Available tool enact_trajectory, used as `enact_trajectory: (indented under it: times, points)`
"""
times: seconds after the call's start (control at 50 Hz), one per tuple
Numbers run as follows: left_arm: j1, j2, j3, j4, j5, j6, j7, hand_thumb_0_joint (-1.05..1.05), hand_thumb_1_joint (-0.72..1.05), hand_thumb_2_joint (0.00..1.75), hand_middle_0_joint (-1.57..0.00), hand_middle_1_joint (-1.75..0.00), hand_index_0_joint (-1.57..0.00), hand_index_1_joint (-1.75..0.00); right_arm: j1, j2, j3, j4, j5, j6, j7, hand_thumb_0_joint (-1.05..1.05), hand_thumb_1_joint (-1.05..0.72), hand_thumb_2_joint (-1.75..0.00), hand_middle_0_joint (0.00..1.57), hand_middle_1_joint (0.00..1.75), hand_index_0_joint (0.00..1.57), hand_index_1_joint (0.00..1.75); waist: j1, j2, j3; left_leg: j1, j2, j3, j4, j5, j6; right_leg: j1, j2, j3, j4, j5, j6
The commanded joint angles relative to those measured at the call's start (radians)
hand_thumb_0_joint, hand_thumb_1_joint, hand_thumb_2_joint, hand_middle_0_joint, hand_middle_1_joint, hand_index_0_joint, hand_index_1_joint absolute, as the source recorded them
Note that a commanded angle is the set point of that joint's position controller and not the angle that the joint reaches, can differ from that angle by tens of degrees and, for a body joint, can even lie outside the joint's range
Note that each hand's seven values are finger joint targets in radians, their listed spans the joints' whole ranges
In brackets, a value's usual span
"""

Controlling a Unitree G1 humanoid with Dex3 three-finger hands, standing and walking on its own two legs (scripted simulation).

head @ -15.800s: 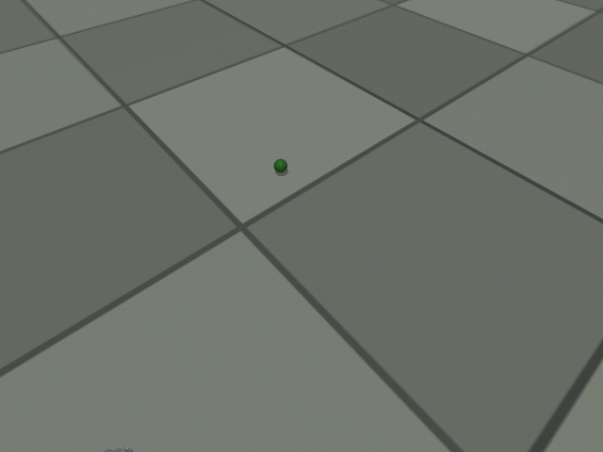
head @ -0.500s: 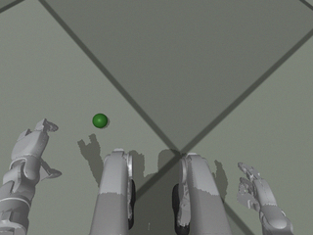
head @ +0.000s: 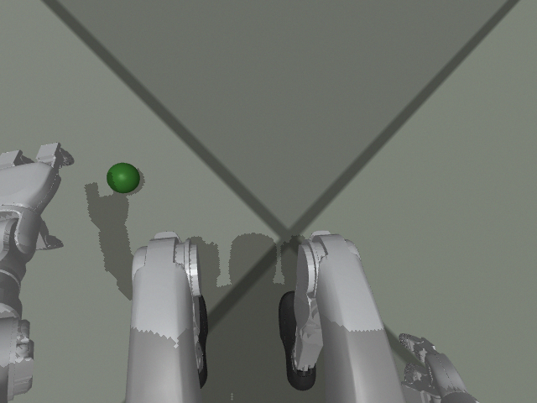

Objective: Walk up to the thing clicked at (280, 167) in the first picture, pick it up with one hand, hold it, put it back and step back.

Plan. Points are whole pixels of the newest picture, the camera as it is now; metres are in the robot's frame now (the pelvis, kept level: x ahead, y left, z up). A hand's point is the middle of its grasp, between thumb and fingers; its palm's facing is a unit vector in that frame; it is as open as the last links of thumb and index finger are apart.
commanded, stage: rise first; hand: left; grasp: from above
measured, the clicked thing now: (123, 178) +0.48 +0.30 -0.35
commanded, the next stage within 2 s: approach in 0.90 s
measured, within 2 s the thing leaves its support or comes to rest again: neither
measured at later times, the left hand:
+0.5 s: hand (70, 193) +0.40 +0.34 -0.21, palm faces -0.44 -0.09 -0.89, open 14.3 cm
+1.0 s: hand (81, 189) +0.42 +0.33 -0.23, palm faces -0.45 -0.10 -0.89, open 14.2 cm
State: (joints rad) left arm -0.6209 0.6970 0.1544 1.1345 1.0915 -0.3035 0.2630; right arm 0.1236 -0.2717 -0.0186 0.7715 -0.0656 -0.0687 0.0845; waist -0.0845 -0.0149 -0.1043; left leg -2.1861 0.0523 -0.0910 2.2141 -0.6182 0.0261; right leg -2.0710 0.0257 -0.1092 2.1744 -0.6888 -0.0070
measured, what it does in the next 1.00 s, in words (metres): lowers itself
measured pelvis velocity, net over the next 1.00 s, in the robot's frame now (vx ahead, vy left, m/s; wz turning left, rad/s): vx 0.01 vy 0.00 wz -0.06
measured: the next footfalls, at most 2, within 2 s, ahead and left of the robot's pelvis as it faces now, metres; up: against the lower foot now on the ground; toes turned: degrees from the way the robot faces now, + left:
none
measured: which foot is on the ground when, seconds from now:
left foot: down 0.00-1.00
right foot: down 0.00-1.00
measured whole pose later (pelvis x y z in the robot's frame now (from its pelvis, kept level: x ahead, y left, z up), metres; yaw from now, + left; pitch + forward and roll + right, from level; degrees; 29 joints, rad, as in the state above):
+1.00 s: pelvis +0.01 +0.00 -0.06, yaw -3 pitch +32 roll -8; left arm -0.79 0.79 0.17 1.36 1.24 -0.30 0.40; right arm 0.08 -0.26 0.05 0.78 -0.15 -0.05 0.12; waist -0.16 -0.06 -0.03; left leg -2.33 0.07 -0.14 2.41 -0.66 0.02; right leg -2.21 0.05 -0.15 2.35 -0.71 -0.01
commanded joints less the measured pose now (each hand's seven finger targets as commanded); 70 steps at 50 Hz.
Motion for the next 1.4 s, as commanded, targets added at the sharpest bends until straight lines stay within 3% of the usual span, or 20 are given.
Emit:
enact_trajectory:
  times: [0.0,0.06,0.12,0.16,0.28,0.5,0.52,0.58,0.74,0.8,0.96,0.98,1.02,1.08,1.12,1.2,1.24,1.32,1.36,1.38]
  points:
    - [-0.261,0.312,0.064,-0.080,0.037,-0.002,0.082,0.00,-0.59,1.05,-0.07,-0.97,-0.05,-0.99,0.120,-0.220,-0.067,-0.039,-0.015,0.003,-0.007,0.00,-0.90,-0.90,0.20,0.30,0.20,0.30,0.022,0.239,-0.601,0.575,-0.024,0.004,-0.246,0.062,-0.011,0.127,0.026,-0.030,-0.205,0.112,-0.040]
    - [-0.308,0.314,0.048,-0.061,0.065,-0.003,0.099,0.00,-0.58,1.04,-0.07,-0.97,-0.06,-0.98,0.117,-0.219,-0.064,-0.035,-0.025,0.011,-0.001,0.00,-0.90,-0.90,0.20,0.30,0.20,0.30,0.010,0.232,-0.585,0.534,-0.025,0.013,-0.221,0.036,-0.006,0.112,0.026,-0.027,-0.200,0.094,-0.039]
    - [-0.313,0.327,0.056,-0.051,0.083,-0.004,0.113,0.00,-0.57,1.02,-0.08,-0.98,-0.07,-0.99,0.129,-0.217,-0.062,-0.026,-0.035,0.015,0.002,0.00,-0.91,-0.90,0.20,0.30,0.20,0.30,0.019,0.216,-0.631,0.535,-0.026,0.029,-0.180,0.084,-0.002,0.148,0.032,-0.021,-0.197,0.134,-0.035]
    - [-0.353,0.332,0.051,-0.063,0.091,-0.010,0.122,0.00,-0.56,1.02,-0.07,-0.98,-0.07,-0.99,0.132,-0.217,-0.061,-0.023,-0.043,0.017,0.006,0.00,-0.91,-0.90,0.20,0.30,0.20,0.30,0.005,0.236,-0.650,0.538,-0.024,0.030,-0.161,0.099,-0.001,0.151,0.032,-0.022,-0.185,0.149,-0.031]
    - [-0.357,0.339,0.046,0.016,0.135,-0.015,0.145,0.00,-0.58,1.03,-0.07,-1.00,-0.06,-1.01,0.120,-0.216,-0.051,-0.015,-0.059,0.027,0.011,0.00,-0.91,-0.90,0.20,0.30,0.20,0.30,-0.003,0.231,-0.599,0.487,-0.020,0.022,-0.141,0.063,-0.001,0.110,0.040,-0.036,-0.158,0.120,-0.036]
    - [-0.398,0.364,0.066,0.039,0.131,-0.004,0.177,0.00,-0.58,1.02,-0.06,-1.02,-0.06,-1.02,0.120,-0.221,-0.036,-0.010,-0.079,0.024,0.016,0.00,-0.91,-0.90,0.20,0.30,0.20,0.30,-0.026,0.229,-0.613,0.448,-0.013,0.023,-0.078,0.106,0.005,0.118,0.047,-0.040,-0.123,0.173,-0.029]
    - [-0.380,0.366,0.065,0.047,0.137,-0.003,0.177,0.00,-0.59,1.03,-0.06,-1.02,-0.06,-1.02,0.123,-0.211,-0.030,-0.010,-0.081,0.025,0.018,0.00,-0.91,-0.91,0.20,0.30,0.20,0.30,-0.016,0.238,-0.624,0.439,-0.016,0.035,-0.070,0.128,0.005,0.151,0.049,-0.035,-0.125,0.195,-0.028]
    - [-0.383,0.374,0.075,0.047,0.127,0.002,0.179,0.00,-0.59,1.02,-0.06,-1.02,-0.06,-1.02,0.134,-0.213,-0.029,-0.004,-0.084,0.023,0.020,0.00,-0.91,-0.91,0.20,0.30,0.20,0.30,-0.022,0.228,-0.637,0.443,-0.013,0.032,-0.057,0.146,0.006,0.165,0.051,-0.037,-0.117,0.212,-0.027]
    - [-0.393,0.379,0.076,0.081,0.128,0.010,0.182,0.00,-0.57,1.01,-0.06,-1.02,-0.06,-1.02,0.134,-0.221,-0.018,-0.002,-0.093,0.022,0.022,0.00,-0.91,-0.90,0.20,0.30,0.20,0.30,-0.036,0.243,-0.607,0.408,-0.010,0.028,-0.038,0.122,0.007,0.147,0.054,-0.045,-0.100,0.197,-0.028]
    - [-0.414,0.375,0.067,0.090,0.130,0.005,0.183,0.00,-0.57,1.01,-0.06,-1.02,-0.06,-1.02,0.126,-0.225,-0.013,-0.007,-0.089,0.022,0.021,0.00,-0.91,-0.90,0.20,0.30,0.20,0.30,-0.047,0.244,-0.578,0.398,-0.010,0.016,-0.052,0.067,0.005,0.102,0.056,-0.055,-0.096,0.145,-0.033]
    - [-0.423,0.383,0.058,0.086,0.130,0.005,0.184,0.00,-0.56,1.00,-0.06,-1.03,-0.07,-1.03,0.128,-0.232,-0.010,-0.011,-0.086,0.017,0.024,0.00,-0.91,-0.90,0.20,0.30,0.20,0.30,-0.051,0.271,-0.575,0.413,-0.007,0.006,-0.048,0.074,0.000,0.086,0.056,-0.061,-0.075,0.158,-0.035]
    - [-0.419,0.377,0.056,0.086,0.134,0.006,0.187,0.00,-0.61,1.08,-0.07,-0.98,-0.03,-1.02,0.134,-0.231,-0.008,-0.009,-0.090,0.015,0.024,0.00,-0.91,-0.91,0.20,0.30,0.20,0.30,-0.054,0.279,-0.575,0.416,-0.008,0.009,-0.044,0.081,0.000,0.097,0.055,-0.060,-0.075,0.166,-0.033]
    - [-0.437,0.361,0.034,0.087,0.139,0.004,0.192,0.00,-0.54,0.97,-0.06,-1.05,-0.07,-1.03,0.136,-0.229,-0.004,-0.006,-0.089,0.015,0.025,0.00,-0.90,-0.90,0.20,0.30,0.20,0.30,-0.068,0.268,-0.587,0.407,-0.007,0.013,-0.029,0.098,0.001,0.104,0.061,-0.062,-0.080,0.185,-0.032]
    - [-0.486,0.306,-0.011,0.106,0.135,0.002,0.201,0.00,-0.53,0.96,-0.06,-1.06,-0.07,-1.04,0.140,-0.228,-0.003,0.001,-0.090,0.009,0.025,0.00,-0.90,-0.90,0.20,0.30,0.20,0.30,-0.102,0.266,-0.545,0.395,-0.005,0.008,-0.022,0.083,0.001,0.069,0.060,-0.063,-0.080,0.174,-0.030]
    - [-0.543,0.276,-0.056,0.111,0.149,0.005,0.209,0.00,-0.53,0.96,-0.06,-1.07,-0.08,-1.05,0.163,-0.231,0.004,0.010,-0.096,0.000,0.026,0.00,-0.91,-0.90,0.20,0.30,0.20,0.30,-0.133,0.273,-0.545,0.401,-0.002,0.006,-0.009,0.105,0.000,0.076,0.064,-0.064,-0.082,0.203,-0.028]
    - [-0.631,0.215,-0.101,0.142,0.151,0.024,0.251,0.00,-0.53,0.97,-0.06,-1.06,-0.08,-1.04,0.186,-0.240,0.014,0.021,-0.105,-0.017,0.027,0.00,-0.91,-0.90,0.20,0.30,0.20,0.30,-0.173,0.296,-0.566,0.430,0.000,-0.009,-0.016,0.101,-0.006,0.058,0.063,-0.085,-0.074,0.203,-0.026]
    - [-0.650,0.251,-0.082,0.143,0.162,0.051,0.279,0.00,-0.52,0.96,-0.06,-1.07,-0.08,-1.05,0.185,-0.250,0.017,0.014,-0.106,-0.023,0.025,0.00,-0.90,-0.90,0.20,0.30,0.20,0.30,-0.165,0.325,-0.593,0.456,0.002,-0.009,-0.020,0.108,-0.009,0.057,0.061,-0.089,-0.065,0.214,-0.028]
    - [-0.658,0.347,0.008,0.166,0.178,0.133,0.329,0.00,-0.57,0.99,-0.06,-1.04,-0.07,-1.04,0.166,-0.255,0.031,-0.012,-0.108,-0.023,0.027,0.00,-0.91,-0.90,0.20,0.30,0.20,0.30,-0.123,0.412,-0.626,0.482,0.007,-0.001,-0.052,0.101,-0.019,0.055,0.055,-0.081,-0.040,0.216,-0.040]
    - [-0.670,0.382,0.048,0.144,0.174,0.180,0.332,0.00,-0.58,1.00,-0.06,-1.03,-0.06,-1.03,0.160,-0.251,0.034,-0.037,-0.102,-0.016,0.031,0.00,-0.91,-0.90,0.20,0.30,0.20,0.30,-0.117,0.442,-0.678,0.496,0.006,0.016,-0.043,0.142,-0.015,0.091,0.054,-0.071,-0.042,0.254,-0.040]
    - [-0.679,0.380,0.036,0.139,0.172,0.201,0.324,0.00,-0.59,1.01,-0.06,-1.02,-0.06,-1.03,0.155,-0.246,0.040,-0.042,-0.097,-0.013,0.033,0.00,-0.91,-0.90,0.20,0.30,0.20,0.30,-0.120,0.445,-0.692,0.491,0.004,0.024,-0.038,0.157,-0.011,0.112,0.055,-0.065,-0.046,0.272,-0.039]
